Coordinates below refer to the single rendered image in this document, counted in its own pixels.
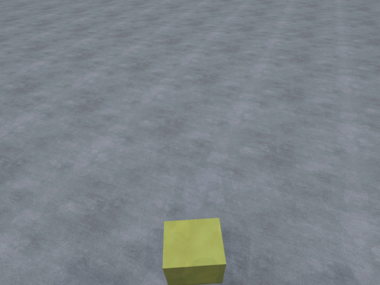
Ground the carton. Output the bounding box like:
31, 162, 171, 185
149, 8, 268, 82
163, 218, 226, 285

